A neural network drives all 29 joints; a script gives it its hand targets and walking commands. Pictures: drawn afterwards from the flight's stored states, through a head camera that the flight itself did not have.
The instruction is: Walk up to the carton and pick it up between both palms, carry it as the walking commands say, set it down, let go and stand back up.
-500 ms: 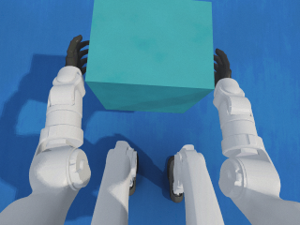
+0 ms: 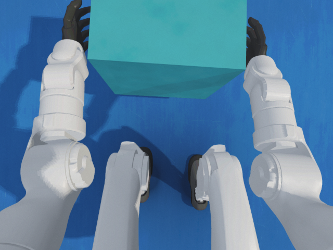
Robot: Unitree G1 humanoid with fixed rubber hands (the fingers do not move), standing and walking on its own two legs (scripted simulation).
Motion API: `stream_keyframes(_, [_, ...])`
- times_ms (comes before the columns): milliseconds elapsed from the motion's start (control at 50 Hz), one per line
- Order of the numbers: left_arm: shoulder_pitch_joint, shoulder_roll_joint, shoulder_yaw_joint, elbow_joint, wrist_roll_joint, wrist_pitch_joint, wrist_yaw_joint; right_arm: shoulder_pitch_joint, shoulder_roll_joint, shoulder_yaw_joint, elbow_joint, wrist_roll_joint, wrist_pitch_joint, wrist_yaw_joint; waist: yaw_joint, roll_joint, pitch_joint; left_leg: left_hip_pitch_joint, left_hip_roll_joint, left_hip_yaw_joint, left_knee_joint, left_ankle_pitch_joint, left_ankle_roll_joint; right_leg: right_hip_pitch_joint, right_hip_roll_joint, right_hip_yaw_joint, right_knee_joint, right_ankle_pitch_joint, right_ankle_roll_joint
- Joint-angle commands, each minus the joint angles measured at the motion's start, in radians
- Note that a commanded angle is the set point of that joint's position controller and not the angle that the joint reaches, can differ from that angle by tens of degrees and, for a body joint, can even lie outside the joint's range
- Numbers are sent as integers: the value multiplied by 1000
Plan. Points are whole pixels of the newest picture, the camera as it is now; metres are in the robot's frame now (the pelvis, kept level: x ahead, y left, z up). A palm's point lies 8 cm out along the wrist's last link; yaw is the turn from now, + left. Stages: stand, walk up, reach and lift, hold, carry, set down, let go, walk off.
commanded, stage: set down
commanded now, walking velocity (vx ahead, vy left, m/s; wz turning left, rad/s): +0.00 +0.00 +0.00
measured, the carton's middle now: (165, 40) +0.56 +0.04 -0.21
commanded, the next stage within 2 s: none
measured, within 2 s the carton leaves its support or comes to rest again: neither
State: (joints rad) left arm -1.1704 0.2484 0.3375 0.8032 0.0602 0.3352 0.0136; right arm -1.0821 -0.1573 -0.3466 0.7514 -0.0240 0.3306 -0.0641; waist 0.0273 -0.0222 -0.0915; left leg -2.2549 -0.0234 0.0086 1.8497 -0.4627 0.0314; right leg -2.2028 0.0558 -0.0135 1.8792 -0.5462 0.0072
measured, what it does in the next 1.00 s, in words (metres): lowers itself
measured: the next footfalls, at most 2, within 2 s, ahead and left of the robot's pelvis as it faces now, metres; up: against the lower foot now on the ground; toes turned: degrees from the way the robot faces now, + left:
none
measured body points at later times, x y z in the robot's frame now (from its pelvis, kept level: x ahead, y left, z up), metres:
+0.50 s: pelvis +0.00 +0.00 -0.05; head +0.36 +0.02 +0.21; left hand +0.54 +0.23 -0.21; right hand +0.54 -0.15 -0.23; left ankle +0.12 +0.10 -0.42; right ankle +0.10 -0.11 -0.42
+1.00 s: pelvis -0.03 +0.00 -0.08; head +0.34 +0.04 +0.18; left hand +0.55 +0.24 -0.22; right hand +0.54 -0.14 -0.23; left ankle +0.11 +0.10 -0.42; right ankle +0.10 -0.11 -0.42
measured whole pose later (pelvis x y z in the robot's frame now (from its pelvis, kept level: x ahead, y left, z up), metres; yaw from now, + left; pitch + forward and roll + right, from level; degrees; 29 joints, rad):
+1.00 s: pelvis -0.03 +0.00 -0.08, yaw +0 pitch +33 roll -3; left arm -1.56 0.44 0.12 1.11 -0.13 0.27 0.04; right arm -1.43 -0.28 -0.28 0.98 0.08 0.25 -0.10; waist 0.03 -0.02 0.40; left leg -2.25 -0.03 0.01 2.15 -0.47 0.05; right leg -2.18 0.05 -0.04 2.17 -0.58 0.02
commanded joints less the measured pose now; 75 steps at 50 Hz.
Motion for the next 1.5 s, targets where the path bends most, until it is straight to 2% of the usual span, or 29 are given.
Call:
stream_keyframes(0, [-622,-901,-400,-115,-156,-41,-238,-844,810,435,-232,156,-79,223,24,41,-1193,831,-74,-1,-81,338,-23,458,76,-43,-101,256,1])
stream_keyframes(40, [-649,-887,-409,-131,-170,-48,-234,-866,792,447,-247,165,-85,215,18,30,-1230,835,-74,-4,-59,353,-23,485,73,-44,-82,276,3])
stream_keyframes(80, [-641,-878,-406,-121,-166,-51,-230,-864,789,444,-225,171,-86,212,30,43,-1206,825,-71,-3,-44,359,-21,469,70,-40,-64,277,4])
stream_keyframes(100, [-654,-864,-405,-124,-170,-57,-228,-852,780,441,-212,166,-87,210,16,30,-1198,819,-69,-5,-36,356,-22,465,70,-44,-60,276,5])
stream_keyframes(160, [-660,-860,-397,-90,-167,-61,-231,-859,768,419,-187,161,-97,203,8,38,-1128,767,-67,-8,-14,331,-21,429,69,-40,-39,260,2])
stream_keyframes(180, [-677,-855,-397,-99,-170,-67,-231,-861,779,424,-181,165,-100,203,21,38,-1109,734,-69,-1,-7,332,-20,440,67,-35,-31,272,1])
stream_keyframes(200, [-667,-855,-395,-90,-168,-68,-231,-876,762,421,-192,170,-105,201,21,55,-1128,765,-69,1,1,340,-21,432,68,-38,-26,271,4])
stream_keyframes(260, [-677,-823,-400,-94,-181,-81,-225,-908,746,445,-209,191,-116,189,30,36,-1165,767,-66,-1,34,373,-18,467,64,-39,5,302,8])
stream_keyframes(300, [-698,-817,-411,-103,-196,-88,-219,-906,730,446,-211,194,-124,179,19,44,-1178,770,-67,3,57,378,-19,476,66,-38,22,310,6])
stream_keyframes(360, [-732,-797,-418,-94,-209,-97,-217,-931,719,453,-195,197,-130,169,16,18,-1126,735,-65,-5,79,365,-15,464,61,-38,42,299,7])
stream_keyframes(500, [-823,-742,-459,-111,-259,-114,-203,-1029,676,496,-234,241,-147,143,17,24,-1236,794,-60,6,146,369,-17,571,54,-41,109,333,2])
stream_keyframes(540, [-875,-741,-474,-116,-271,-111,-199,-1027,659,473,-203,236,-137,145,4,77,-1201,834,-55,4,139,319,-22,529,53,-42,113,267,-11])
stream_keyframes(580, [-935,-725,-482,-126,-284,-111,-196,-1062,641,452,-186,235,-129,152,-16,95,-1150,845,-50,-7,136,257,-19,495,51,-47,119,207,-23])
stream_keyframes(620, [-970,-722,-479,-102,-293,-112,-193,-1085,639,450,-161,235,-128,156,-18,81,-1109,845,-47,-9,139,219,-18,501,46,-47,118,176,-28])
stream_keyframes(760, [-1051,-725,-465,-30,-316,-104,-194,-1163,616,404,-117,240,-126,180,-33,117,-1059,905,-35,-23,142,144,-13,463,41,-58,129,99,-36])
stream_keyframes(840, [-1031,-758,-446,53,-305,-97,-208,-1147,627,371,-42,214,-118,204,-41,121,-874,846,-30,-35,127,76,-3,379,40,-62,128,27,-44])
stream_keyframes(880, [-1031,-759,-439,21,-309,-106,-211,-1134,630,357,-56,209,-121,215,-53,124,-875,863,-33,-44,135,113,-2,366,40,-72,139,53,-45])
stream_keyframes(900, [-1009,-763,-431,39,-302,-106,-212,-1115,641,359,-29,210,-119,220,-42,123,-856,860,-33,-40,135,122,-2,363,36,-72,135,54,-42])
stream_keyframes(940, [-956,-786,-421,84,-289,-103,-220,-1073,661,339,16,195,-116,230,-49,123,-776,822,-33,-43,133,105,1,319,36,-70,133,36,-44])
stream_keyframes(1080, [-845,-816,-406,90,-263,-125,-238,-942,712,316,63,156,-127,250,-33,100,-670,709,-47,-41,146,213,-5,261,42,-56,133,121,-34])
stream_keyframes(1100, [-829,-813,-404,109,-257,-122,-240,-933,707,304,71,150,-125,249,-45,103,-645,689,-44,-44,148,209,-4,252,42,-58,135,119,-32])
stream_keyframes(1140, [-815,-807,-401,105,-247,-124,-244,-905,698,291,76,136,-124,252,-40,124,-607,646,-47,-37,144,187,-7,236,43,-47,132,109,-35])
stream_keyframes(1160, [-801,-800,-400,116,-241,-124,-244,-896,697,291,76,129,-124,251,-33,118,-598,641,-47,-37,145,190,-8,233,44,-43,132,110,-34])
stream_keyframes(1180, [-794,-794,-400,117,-240,-122,-245,-887,688,285,79,123,-123,251,-44,113,-584,624,-46,-40,144,180,-9,230,45,-42,129,103,-35])
stream_keyframes(1220, [-796,-775,-391,117,-237,-125,-247,-887,684,293,73,115,-119,249,-32,91,-566,587,-49,-34,148,163,-7,243,42,-34,129,95,-32])
stream_keyframes(1340, [-794,-720,-369,164,-221,-114,-255,-869,644,279,107,83,-103,237,-44,56,-491,512,-40,-31,141,45,-6,263,33,-26,129,16,-34])
stream_keyframes(1380, [-791,-703,-350,174,-207,-112,-257,-877,643,279,119,79,-100,237,-21,53,-464,495,-43,-25,138,11,-3,259,32,-23,129,-13,-32])
stream_keyframes(1400, [-799,-696,-350,181,-209,-109,-259,-875,642,270,122,70,-95,237,-30,51,-455,495,-38,-24,140,-5,-2,256,31,-22,130,-25,-34])
stream_keyframes(1480, [-798,-666,-324,197,-190,-106,-269,-865,629,261,141,61,-89,234,-24,44,-416,463,-35,-20,139,-45,2,275,30,-18,129,-48,-32])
